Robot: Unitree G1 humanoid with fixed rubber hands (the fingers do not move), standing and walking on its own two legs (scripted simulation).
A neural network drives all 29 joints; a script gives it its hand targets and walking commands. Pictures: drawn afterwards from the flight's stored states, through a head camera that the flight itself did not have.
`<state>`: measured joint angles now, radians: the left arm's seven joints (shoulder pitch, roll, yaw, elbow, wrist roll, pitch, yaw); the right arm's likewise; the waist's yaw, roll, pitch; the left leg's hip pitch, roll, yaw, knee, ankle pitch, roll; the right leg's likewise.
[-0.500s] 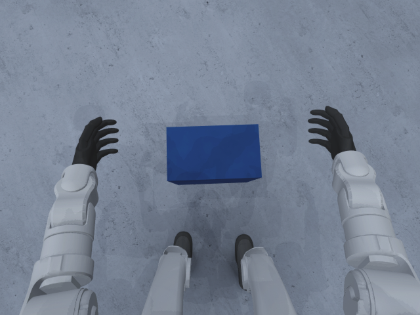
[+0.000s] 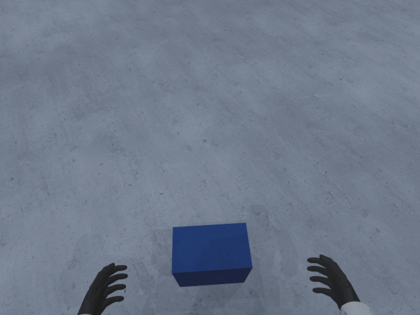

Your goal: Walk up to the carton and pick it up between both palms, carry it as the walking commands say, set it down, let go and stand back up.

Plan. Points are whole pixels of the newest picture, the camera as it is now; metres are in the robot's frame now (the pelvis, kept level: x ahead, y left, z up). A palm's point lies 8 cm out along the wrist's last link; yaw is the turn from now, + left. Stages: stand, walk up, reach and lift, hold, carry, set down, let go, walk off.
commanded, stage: let go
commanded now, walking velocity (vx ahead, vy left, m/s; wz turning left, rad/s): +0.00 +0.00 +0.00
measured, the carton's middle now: (210, 256) +0.40 +0.01 -0.63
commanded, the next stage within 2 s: stand in 0.44 s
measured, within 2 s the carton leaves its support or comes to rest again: neither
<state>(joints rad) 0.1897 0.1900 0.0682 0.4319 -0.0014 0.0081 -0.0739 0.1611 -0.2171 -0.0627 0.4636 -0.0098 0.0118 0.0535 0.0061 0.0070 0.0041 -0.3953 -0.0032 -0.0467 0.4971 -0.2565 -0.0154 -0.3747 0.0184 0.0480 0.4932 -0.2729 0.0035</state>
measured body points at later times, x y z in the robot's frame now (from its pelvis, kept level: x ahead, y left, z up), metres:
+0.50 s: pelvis +0.00 +0.01 +0.00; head +0.01 +0.01 +0.45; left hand +0.17 +0.25 -0.08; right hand +0.17 -0.24 -0.08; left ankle -0.01 +0.13 -0.74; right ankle -0.02 -0.12 -0.74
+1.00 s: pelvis +0.01 +0.01 +0.00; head +0.01 +0.02 +0.45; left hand +0.14 +0.30 -0.10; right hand +0.13 -0.29 -0.09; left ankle -0.01 +0.13 -0.74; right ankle -0.02 -0.12 -0.74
